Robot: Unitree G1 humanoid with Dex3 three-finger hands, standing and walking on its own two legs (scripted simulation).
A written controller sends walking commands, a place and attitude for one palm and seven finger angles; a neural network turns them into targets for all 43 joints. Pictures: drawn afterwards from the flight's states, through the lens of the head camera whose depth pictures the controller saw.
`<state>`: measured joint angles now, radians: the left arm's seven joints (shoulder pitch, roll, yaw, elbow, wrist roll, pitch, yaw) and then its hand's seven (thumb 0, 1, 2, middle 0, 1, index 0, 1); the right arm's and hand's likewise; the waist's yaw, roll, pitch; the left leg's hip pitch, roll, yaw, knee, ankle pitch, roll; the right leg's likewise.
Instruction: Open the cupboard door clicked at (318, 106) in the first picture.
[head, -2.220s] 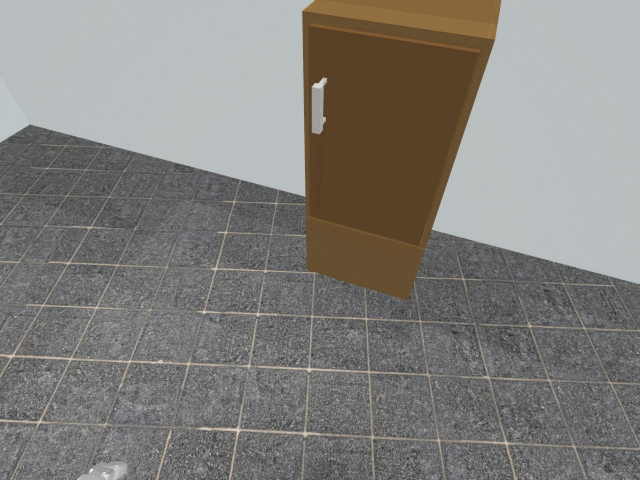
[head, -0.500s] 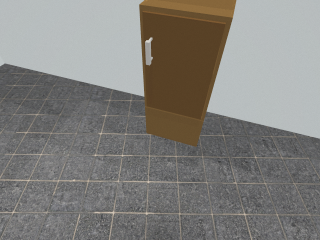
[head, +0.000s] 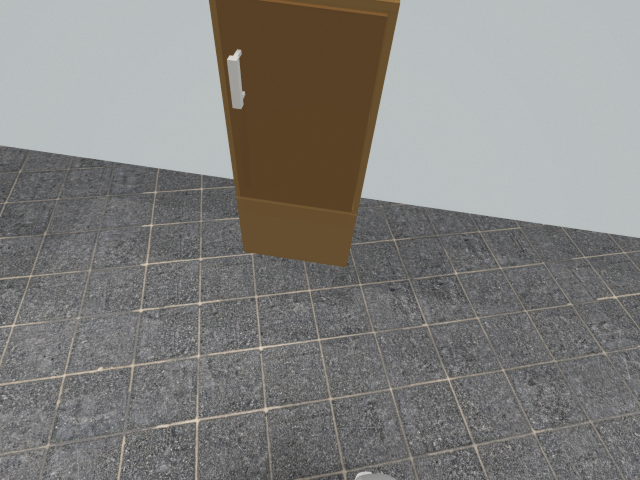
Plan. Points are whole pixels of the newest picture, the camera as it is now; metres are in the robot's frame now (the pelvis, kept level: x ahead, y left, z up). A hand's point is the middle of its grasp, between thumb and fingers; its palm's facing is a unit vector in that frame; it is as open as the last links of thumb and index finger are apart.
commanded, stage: take the last steps up to it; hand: left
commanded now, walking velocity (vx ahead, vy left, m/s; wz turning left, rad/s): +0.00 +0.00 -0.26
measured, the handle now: (238, 79) +0.96 +0.24 -0.01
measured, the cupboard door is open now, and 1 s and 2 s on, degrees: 0 0 0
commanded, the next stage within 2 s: come to a stop and stand still in 1.22 s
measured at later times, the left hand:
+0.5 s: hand out of the picture +0.00 +0.18 -0.17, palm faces +0.04 -0.99 -0.16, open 7.3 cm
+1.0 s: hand (151, 364) +0.30 +0.28 -0.15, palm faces -0.04 -0.99 -0.17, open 7.3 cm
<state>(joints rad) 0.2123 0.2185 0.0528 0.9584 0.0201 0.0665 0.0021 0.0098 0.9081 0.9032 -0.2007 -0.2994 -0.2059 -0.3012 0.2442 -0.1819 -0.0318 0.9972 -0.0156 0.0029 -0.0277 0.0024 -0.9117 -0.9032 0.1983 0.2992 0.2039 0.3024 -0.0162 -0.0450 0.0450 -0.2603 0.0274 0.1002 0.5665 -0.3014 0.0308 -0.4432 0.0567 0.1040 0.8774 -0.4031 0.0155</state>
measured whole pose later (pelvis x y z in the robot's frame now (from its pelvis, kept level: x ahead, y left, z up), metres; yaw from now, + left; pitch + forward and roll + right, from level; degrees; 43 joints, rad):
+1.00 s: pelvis +0.21 +0.11 +0.01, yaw -4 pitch -1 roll +1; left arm 0.19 0.15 0.06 1.01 0.03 0.00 -0.01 0.01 0.91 0.90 -0.19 -0.30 -0.20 -0.30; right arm 0.40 -0.10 -0.03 1.12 -0.02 -0.07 -0.01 0.00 -0.92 -0.90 0.20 0.30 0.20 0.30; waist -0.03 -0.03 0.00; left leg -0.06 -0.05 0.20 0.32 -0.25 0.09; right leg -0.54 -0.11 -0.08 0.85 -0.22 0.01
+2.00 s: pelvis +0.34 +0.06 +0.00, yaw -6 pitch -1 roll +1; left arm 0.23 0.15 0.04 0.99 0.03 0.03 0.02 0.01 0.91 0.90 -0.20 -0.30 -0.20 -0.30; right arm 0.19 -0.20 -0.07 1.03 -0.02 0.06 -0.01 0.00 -0.91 -0.90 0.20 0.30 0.20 0.30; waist 0.00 0.04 0.04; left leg -0.41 0.04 0.02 0.91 -0.42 -0.01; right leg -0.27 -0.02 -0.07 0.56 -0.27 -0.03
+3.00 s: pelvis +0.32 +0.08 +0.01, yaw -5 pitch -3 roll +0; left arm 0.25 0.22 0.00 1.01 0.01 -0.01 0.03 0.01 0.91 0.90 -0.20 -0.30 -0.20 -0.30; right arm 0.27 -0.20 0.01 1.03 -0.02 -0.01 -0.01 0.00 -0.91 -0.90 0.20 0.30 0.20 0.30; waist -0.01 0.00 -0.01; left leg -0.15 0.00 0.05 0.49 -0.28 0.02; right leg -0.23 -0.03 -0.08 0.48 -0.19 -0.01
